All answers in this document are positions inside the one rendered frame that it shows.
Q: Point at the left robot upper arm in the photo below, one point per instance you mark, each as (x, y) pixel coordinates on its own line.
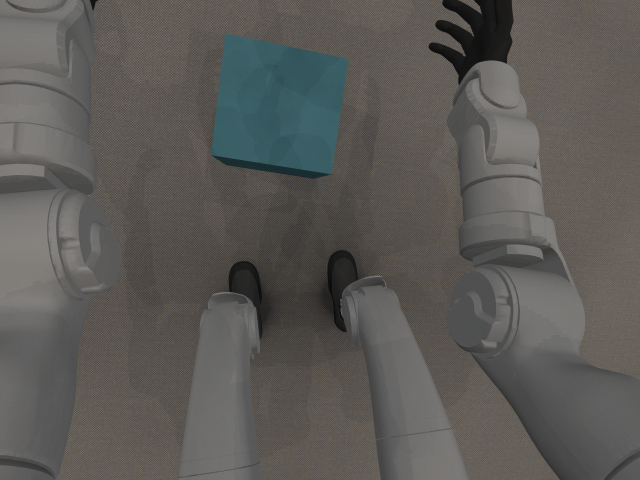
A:
(57, 251)

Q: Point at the robot right hand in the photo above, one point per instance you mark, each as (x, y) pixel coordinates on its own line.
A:
(491, 29)

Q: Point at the robot shin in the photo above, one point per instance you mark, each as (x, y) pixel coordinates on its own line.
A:
(367, 281)
(224, 297)

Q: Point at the left robot forearm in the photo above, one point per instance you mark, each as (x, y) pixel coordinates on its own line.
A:
(46, 48)

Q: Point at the carton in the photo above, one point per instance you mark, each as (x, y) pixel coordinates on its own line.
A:
(278, 108)

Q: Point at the right robot upper arm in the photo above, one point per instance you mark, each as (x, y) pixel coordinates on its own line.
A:
(524, 328)

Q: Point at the left robot shin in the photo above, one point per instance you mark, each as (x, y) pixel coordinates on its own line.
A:
(224, 297)

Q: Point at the right robot forearm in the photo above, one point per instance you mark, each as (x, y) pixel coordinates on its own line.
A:
(500, 176)

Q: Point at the right robot shin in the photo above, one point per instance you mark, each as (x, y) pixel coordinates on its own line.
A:
(367, 281)

